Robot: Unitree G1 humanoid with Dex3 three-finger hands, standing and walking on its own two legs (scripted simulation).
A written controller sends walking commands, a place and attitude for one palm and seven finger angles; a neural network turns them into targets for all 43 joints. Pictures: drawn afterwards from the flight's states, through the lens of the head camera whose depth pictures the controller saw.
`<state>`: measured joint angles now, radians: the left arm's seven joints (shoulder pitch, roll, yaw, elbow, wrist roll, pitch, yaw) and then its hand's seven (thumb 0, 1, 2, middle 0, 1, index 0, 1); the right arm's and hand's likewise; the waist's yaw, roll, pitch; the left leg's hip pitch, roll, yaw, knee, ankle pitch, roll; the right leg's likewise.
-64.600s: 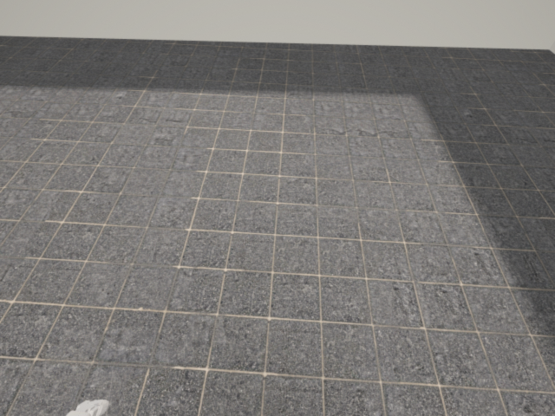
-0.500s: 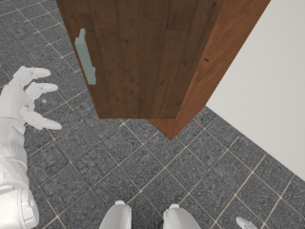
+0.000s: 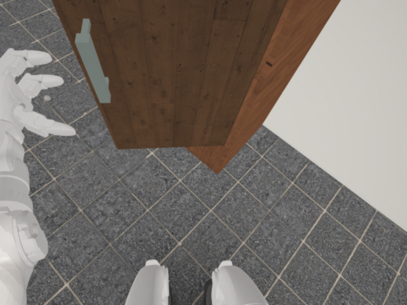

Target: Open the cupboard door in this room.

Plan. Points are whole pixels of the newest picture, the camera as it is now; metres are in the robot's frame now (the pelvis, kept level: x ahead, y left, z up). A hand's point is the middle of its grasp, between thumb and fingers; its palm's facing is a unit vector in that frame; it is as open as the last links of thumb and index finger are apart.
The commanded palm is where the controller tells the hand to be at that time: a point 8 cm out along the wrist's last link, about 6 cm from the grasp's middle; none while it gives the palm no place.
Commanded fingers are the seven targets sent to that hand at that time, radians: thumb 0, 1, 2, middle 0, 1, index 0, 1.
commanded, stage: move the hooked fingers beside the handle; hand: left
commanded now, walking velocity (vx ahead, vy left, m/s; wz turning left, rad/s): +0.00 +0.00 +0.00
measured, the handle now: (96, 65) +0.56 +0.20 +0.06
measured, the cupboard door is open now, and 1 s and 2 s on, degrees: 46 46 46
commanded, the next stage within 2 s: slide the fingers in behind the handle in 1.04 s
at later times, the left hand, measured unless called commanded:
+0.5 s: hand (58, 84) +0.51 +0.26 +0.06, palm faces +0.06 -1.00 -0.02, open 13.9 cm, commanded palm +0.49 +0.29 +0.06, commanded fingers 0.00 -0.50 0.30 -0.30 -1.20 -0.30 -1.20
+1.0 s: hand (59, 86) +0.50 +0.25 +0.06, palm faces +0.06 -1.00 -0.02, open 14.0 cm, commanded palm +0.48 +0.28 +0.05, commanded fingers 0.00 -0.50 0.30 -0.30 -1.20 -0.30 -1.20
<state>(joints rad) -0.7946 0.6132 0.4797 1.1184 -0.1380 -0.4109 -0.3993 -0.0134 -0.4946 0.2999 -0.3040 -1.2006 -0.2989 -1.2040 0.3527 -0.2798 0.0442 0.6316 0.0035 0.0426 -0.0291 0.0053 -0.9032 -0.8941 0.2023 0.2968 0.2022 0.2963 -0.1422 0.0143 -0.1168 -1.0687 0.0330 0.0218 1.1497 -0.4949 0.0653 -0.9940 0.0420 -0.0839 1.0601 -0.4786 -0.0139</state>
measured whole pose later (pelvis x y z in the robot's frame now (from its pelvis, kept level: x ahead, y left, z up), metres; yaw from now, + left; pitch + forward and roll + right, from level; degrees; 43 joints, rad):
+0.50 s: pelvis +0.00 +0.00 +0.00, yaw -1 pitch +26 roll -5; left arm -0.88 0.68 0.51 1.17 -0.10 -0.38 -0.38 -0.01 -0.49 0.30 -0.30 -1.20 -0.30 -1.20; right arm 0.40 -0.28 0.06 0.61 -0.01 0.09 -0.01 0.00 -0.90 -0.89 0.20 0.30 0.20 0.30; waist -0.18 0.03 -0.11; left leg -1.12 0.05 0.02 1.16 -0.50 0.06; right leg -1.05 0.06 -0.08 1.06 -0.47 -0.02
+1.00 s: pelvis +0.00 -0.01 +0.00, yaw +0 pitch +25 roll -5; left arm -0.88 0.64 0.47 1.18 -0.10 -0.41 -0.36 -0.01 -0.49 0.30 -0.30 -1.20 -0.30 -1.20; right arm 0.35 -0.28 0.06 0.61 0.00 0.08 -0.01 0.00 -0.90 -0.89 0.20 0.30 0.20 0.30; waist -0.17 0.02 -0.12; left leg -1.10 0.04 0.01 1.17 -0.50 0.06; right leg -1.02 0.05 -0.09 1.07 -0.48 -0.02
